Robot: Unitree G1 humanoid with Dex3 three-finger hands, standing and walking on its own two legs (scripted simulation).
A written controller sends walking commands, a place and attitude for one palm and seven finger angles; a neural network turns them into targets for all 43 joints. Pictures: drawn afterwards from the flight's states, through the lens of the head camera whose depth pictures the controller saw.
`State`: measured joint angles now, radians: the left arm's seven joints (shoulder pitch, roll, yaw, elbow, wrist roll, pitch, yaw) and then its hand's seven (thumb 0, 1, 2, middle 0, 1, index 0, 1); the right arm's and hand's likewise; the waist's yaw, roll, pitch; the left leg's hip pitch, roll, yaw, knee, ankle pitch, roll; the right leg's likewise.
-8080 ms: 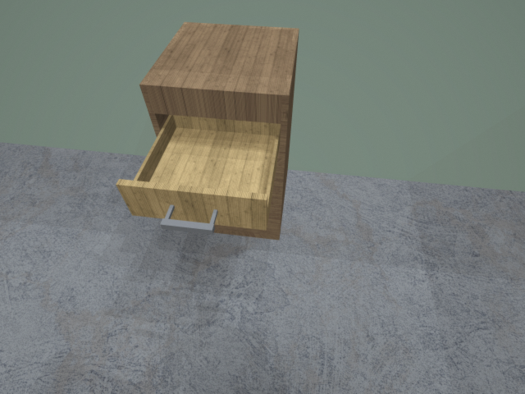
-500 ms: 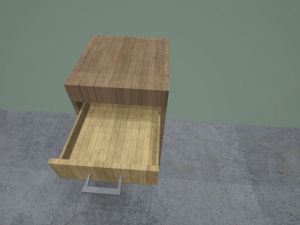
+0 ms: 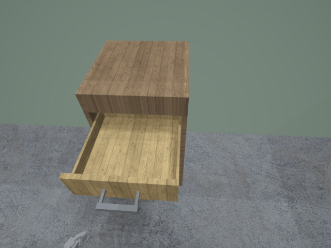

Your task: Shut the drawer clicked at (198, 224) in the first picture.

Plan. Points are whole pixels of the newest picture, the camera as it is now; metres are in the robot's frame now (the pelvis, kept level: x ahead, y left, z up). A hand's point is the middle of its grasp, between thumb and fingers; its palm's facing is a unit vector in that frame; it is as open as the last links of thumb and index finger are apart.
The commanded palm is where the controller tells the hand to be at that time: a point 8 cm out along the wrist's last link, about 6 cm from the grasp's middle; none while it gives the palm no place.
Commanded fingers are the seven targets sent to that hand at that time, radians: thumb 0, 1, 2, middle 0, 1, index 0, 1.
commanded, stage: raise the hand and make a fist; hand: left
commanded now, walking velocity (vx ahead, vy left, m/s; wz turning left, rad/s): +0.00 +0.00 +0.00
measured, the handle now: (119, 201) +0.30 +0.18 -0.18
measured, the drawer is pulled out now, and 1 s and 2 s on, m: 0.30 0.30 0.30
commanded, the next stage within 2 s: bring the fist close to the handle in 1.76 s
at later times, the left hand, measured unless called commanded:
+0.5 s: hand out of the picture +0.12 +0.14 -0.07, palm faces -0.03 -1.00 -0.04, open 4.8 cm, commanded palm +0.10 +0.20 -0.07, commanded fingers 0.00 0.90 0.90 -0.86 -1.01 -0.86 -1.01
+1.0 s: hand out of the picture +0.13 +0.15 -0.08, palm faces -0.05 -1.00 -0.01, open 3.1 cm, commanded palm +0.09 +0.20 -0.08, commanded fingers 0.00 0.90 0.90 -1.36 -1.56 -1.36 -1.56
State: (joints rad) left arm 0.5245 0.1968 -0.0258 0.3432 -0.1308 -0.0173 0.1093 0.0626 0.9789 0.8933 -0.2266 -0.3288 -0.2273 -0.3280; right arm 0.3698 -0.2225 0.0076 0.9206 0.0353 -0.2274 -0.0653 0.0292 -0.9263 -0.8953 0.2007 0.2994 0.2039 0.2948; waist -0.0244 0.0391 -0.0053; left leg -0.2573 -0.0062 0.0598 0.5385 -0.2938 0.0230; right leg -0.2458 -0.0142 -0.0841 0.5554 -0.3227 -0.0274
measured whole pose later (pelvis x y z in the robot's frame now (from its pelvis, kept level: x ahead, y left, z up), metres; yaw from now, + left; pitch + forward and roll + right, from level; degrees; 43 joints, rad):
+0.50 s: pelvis -0.06 -0.02 -0.12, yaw +1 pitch +16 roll -2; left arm 0.49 0.19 0.03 -0.07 -0.21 -0.52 -0.26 0.02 0.90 0.90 -0.67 -0.81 -0.67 -0.81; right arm 0.12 -0.19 0.03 0.48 0.01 -0.24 -0.02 0.01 -0.90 -0.90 0.20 0.30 0.20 0.29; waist 0.06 0.03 -0.16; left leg -1.09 0.04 -0.03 1.34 -0.54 0.00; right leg -1.02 -0.02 -0.17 1.30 -0.57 -0.08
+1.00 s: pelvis -0.05 +0.01 -0.12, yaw +0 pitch +19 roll -3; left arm 0.60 0.17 0.00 -0.13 -0.18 -0.49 -0.18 0.02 0.90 0.90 -1.17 -1.35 -1.17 -1.35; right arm 0.19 -0.24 -0.05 0.48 0.02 -0.20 -0.04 0.02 -0.90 -0.90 0.20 0.30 0.20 0.29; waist -0.01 0.03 -0.18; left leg -1.12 0.03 0.01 1.35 -0.56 0.04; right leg -1.07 -0.02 -0.13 1.31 -0.57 -0.04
